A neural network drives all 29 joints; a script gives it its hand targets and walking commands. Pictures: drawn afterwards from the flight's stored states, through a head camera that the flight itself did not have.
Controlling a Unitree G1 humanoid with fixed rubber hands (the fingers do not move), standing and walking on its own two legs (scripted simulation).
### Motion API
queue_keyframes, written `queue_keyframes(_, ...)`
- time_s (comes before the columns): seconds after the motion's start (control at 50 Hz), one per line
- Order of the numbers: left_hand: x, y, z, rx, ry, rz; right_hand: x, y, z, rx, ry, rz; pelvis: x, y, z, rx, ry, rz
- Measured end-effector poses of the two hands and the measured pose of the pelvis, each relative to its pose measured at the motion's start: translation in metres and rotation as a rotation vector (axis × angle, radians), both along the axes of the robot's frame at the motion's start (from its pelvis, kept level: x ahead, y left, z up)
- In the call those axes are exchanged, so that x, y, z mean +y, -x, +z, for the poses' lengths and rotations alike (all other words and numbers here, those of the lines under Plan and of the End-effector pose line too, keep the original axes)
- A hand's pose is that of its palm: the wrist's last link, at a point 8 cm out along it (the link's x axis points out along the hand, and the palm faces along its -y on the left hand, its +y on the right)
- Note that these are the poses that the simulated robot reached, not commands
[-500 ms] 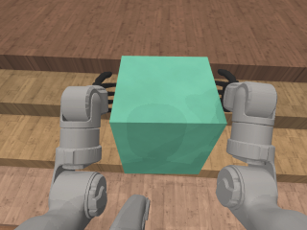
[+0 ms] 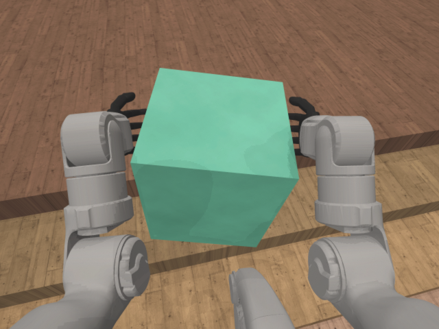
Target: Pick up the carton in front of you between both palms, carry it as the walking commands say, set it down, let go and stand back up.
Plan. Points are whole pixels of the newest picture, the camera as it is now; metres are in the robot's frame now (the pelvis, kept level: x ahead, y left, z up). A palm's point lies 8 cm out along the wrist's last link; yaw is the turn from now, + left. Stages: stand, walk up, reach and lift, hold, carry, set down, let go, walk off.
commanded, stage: carry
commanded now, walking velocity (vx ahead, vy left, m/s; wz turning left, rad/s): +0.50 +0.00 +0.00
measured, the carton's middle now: (212, 165) +0.39 -0.03 +0.09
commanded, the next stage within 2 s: none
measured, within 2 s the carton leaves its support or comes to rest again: neither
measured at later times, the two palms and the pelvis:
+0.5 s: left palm out of the picture +0.69 +0.14 +0.31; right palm out of the picture +0.74 -0.15 +0.31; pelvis +0.33 -0.04 +0.13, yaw +1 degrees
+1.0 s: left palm out of the picture +1.06 +0.14 +0.46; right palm out of the picture +1.03 -0.16 +0.46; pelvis +0.66 +0.00 +0.26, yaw +1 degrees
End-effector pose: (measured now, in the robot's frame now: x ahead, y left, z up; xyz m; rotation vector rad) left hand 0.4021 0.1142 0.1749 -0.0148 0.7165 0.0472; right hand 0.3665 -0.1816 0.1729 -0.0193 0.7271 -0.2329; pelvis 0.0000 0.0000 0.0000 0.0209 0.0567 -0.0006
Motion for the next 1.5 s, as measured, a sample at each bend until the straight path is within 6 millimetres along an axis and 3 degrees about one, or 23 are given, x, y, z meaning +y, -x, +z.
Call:
queue_keyframes(0.12,-0.001,-0.086,0.043,-0.056,0.011,0.029,-0.002,-0.098,0.049,-0.053,0.015,0.03,-0.021,-0.092,0.018,0.01,0.042,0.011)
queue_keyframes(0.2,0.004,-0.139,0.051,-0.014,-0.032,0.085,0.002,-0.176,0.058,-0.004,-0.003,0.09,-0.043,-0.161,0.031,0.025,0.075,-0.001)
queue_keyframes(0.26,0.012,-0.164,0.051,0.037,-0.081,0.138,0.011,-0.228,0.057,0.047,-0.037,0.151,-0.053,-0.194,0.05,0.011,0.091,-0.002)
queue_keyframes(0.34,0.022,-0.189,0.062,0.096,-0.096,0.178,0.023,-0.27,0.066,0.104,-0.063,0.179,-0.056,-0.232,0.087,-0.004,0.085,0.01)
queue_keyframes(0.42,0.026,-0.234,0.097,0.047,-0.078,0.199,0.027,-0.316,0.1,0.055,-0.072,0.182,-0.057,-0.275,0.114,-0.007,0.057,0.026)
queue_keyframes(0.54,0.031,-0.319,0.157,-0.058,-0.092,0.195,0.031,-0.396,0.154,-0.049,-0.098,0.167,-0.036,-0.355,0.135,-0.002,0.028,0.015)
queue_keyframes(0.66,0.034,-0.426,0.182,-0.008,-0.078,0.123,0.033,-0.475,0.176,0.002,-0.05,0.113,-0.002,-0.453,0.157,0.033,-0.036,0.026)
queue_keyframes(0.74,0.026,-0.493,0.185,0.045,-0.051,0.041,0.025,-0.504,0.177,0.072,0.016,0.042,0.016,-0.496,0.184,0.012,-0.033,0.021)
queue_keyframes(0.84,0.019,-0.545,0.209,0.066,-0.021,0.015,0.02,-0.541,0.203,0.107,0.026,-0.006,0.02,-0.547,0.227,-0.011,-0.012,0.011)
queue_keyframes(0.92,0.022,-0.597,0.251,-0.021,-0.002,0.026,0.023,-0.598,0.249,0.024,0.032,-0.006,0.016,-0.595,0.246,-0.008,0.004,0.009)
queue_keyframes(1.02,0.024,-0.668,0.294,-0.085,0.0,0.053,0.024,-0.68,0.296,-0.026,0.058,0.023,0.0,-0.673,0.261,-0.004,0.036,0.018)
queue_keyframes(1.1,0.025,-0.729,0.309,-0.059,-0.03,0.093,0.026,-0.757,0.31,0.012,0.057,0.068,-0.019,-0.743,0.269,0.02,0.068,0.022)
queue_keyframes(1.14,0.029,-0.754,0.309,-0.036,-0.05,0.135,0.03,-0.798,0.31,0.04,0.055,0.113,-0.032,-0.78,0.272,0.004,0.066,0.016)
queue_keyframes(1.18,0.032,-0.773,0.308,-0.004,-0.081,0.173,0.034,-0.833,0.304,0.077,0.032,0.151,-0.04,-0.805,0.283,-0.01,0.064,0.019)
queue_keyframes(1.24,0.032,-0.796,0.306,0.064,-0.101,0.206,0.036,-0.867,0.299,0.146,-0.002,0.169,-0.044,-0.834,0.307,-0.022,0.067,0.021)
queue_keyframes(1.3,0.025,-0.824,0.315,0.083,-0.068,0.19,0.034,-0.895,0.307,0.165,-0.009,0.167,-0.048,-0.862,0.33,-0.019,0.06,0.032)
queue_keyframes(1.38,0.019,-0.87,0.345,0.026,-0.065,0.188,0.027,-0.937,0.335,0.109,-0.019,0.154,-0.048,-0.899,0.354,-0.011,0.039,0.04)
queue_keyframes(1.5,0.01,-0.944,0.393,-0.066,-0.061,0.162,0.017,-1.001,0.38,0.018,-0.036,0.111,-0.035,-0.968,0.371,0.018,0.032,0.034)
